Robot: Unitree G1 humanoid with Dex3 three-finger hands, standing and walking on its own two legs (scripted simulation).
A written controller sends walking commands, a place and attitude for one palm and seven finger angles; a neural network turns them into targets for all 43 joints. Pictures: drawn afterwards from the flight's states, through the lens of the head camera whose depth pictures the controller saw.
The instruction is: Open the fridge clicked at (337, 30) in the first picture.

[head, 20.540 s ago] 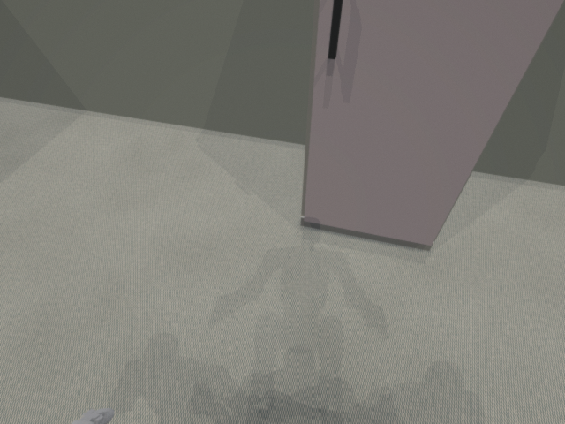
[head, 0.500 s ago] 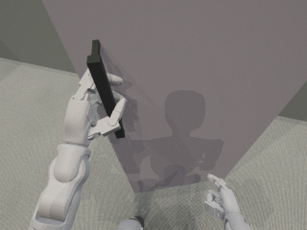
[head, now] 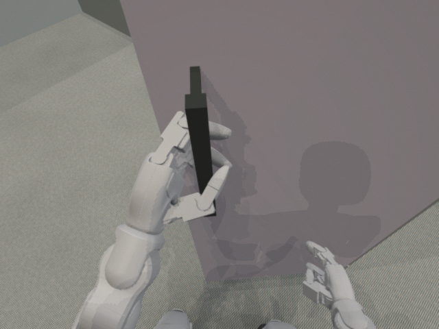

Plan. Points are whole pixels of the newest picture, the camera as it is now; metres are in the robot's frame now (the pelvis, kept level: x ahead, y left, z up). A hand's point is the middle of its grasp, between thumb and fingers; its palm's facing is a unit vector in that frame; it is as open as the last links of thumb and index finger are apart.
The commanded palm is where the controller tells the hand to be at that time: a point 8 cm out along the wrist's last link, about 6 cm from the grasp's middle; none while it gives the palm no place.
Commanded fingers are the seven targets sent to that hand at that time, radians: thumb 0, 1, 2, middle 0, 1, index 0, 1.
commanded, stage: walk backward, drawing the door open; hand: left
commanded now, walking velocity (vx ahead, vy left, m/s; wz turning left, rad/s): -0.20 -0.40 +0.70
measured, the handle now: (204, 157) +0.30 +0.04 +0.20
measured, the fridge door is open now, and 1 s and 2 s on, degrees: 45 73 77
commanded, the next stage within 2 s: stop walking and hold the door back in 0.96 s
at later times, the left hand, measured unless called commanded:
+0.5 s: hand (259, 289) +0.15 -0.03 +0.20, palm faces +0.18 -0.98 -0.11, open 6.6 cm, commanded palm +0.11 +0.02 +0.20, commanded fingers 0.00 0.90 0.90 -0.45 -1.40 -0.45 -1.40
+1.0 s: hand out of the picture +0.06 -0.11 +0.20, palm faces +0.60 -0.79 -0.12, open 6.2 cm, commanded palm +0.00 -0.08 +0.20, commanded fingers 0.00 0.90 0.90 -0.45 -1.40 -0.45 -1.40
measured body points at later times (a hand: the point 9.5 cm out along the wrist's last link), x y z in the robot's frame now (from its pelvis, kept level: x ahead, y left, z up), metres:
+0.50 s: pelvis -0.08 -0.17 +0.00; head -0.03 -0.16 +0.45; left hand +0.13 +0.03 +0.20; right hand +0.19 -0.32 -0.09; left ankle -0.07 -0.03 -0.68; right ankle +0.01 -0.28 -0.72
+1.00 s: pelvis -0.08 -0.35 +0.00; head -0.05 -0.32 +0.45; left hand +0.02 -0.07 +0.20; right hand +0.22 -0.43 -0.08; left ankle -0.14 -0.28 -0.72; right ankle +0.02 -0.42 -0.72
